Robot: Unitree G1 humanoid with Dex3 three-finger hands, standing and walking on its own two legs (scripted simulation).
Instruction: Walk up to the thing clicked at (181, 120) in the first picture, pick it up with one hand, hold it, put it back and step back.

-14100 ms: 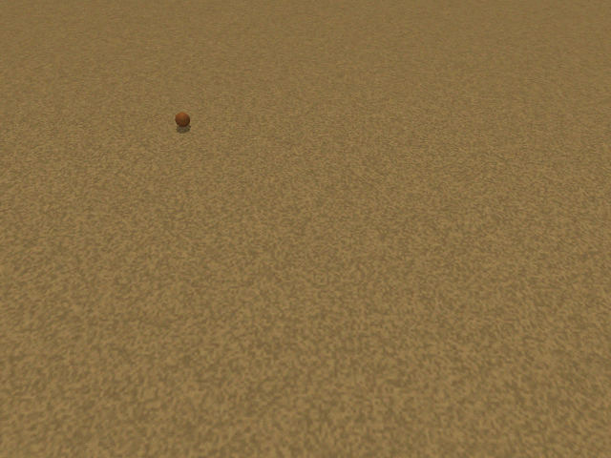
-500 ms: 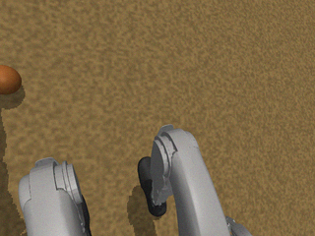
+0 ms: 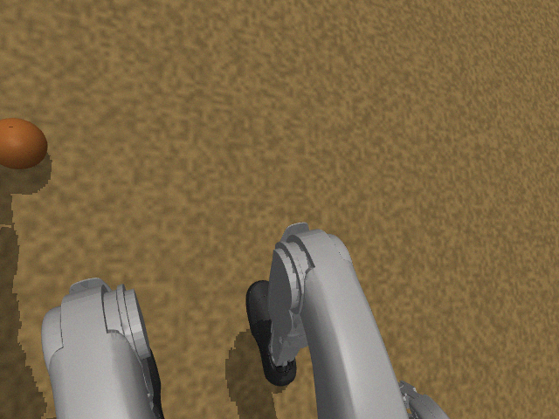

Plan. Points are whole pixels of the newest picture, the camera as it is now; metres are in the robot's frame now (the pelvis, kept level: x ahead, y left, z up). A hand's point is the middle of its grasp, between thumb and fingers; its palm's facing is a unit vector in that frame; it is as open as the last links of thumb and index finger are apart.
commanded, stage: rise first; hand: left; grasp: from above
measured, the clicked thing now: (17, 143) +0.55 +0.26 -0.30
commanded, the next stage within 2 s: approach in 0.44 s
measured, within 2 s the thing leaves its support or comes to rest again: neither
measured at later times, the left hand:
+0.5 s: hand out of the picture +0.49 +0.31 -0.18, palm faces -0.46 -0.05 -0.89, open 13.1 cm
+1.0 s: hand (1, 100) +0.56 +0.24 -0.16, palm faces -0.37 -0.03 -0.93, open 13.7 cm
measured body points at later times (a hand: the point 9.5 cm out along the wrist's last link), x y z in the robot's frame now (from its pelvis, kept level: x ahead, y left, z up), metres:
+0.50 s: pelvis +0.00 +0.00 +0.00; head +0.26 +0.09 +0.35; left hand +0.51 +0.31 -0.13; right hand +0.02 -0.27 -0.08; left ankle +0.06 +0.11 -0.30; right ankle +0.12 -0.13 -0.30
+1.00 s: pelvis +0.00 +0.00 -0.01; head +0.27 +0.07 +0.35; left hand +0.57 +0.24 -0.11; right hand +0.00 -0.27 -0.08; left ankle +0.06 +0.11 -0.30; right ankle +0.12 -0.13 -0.30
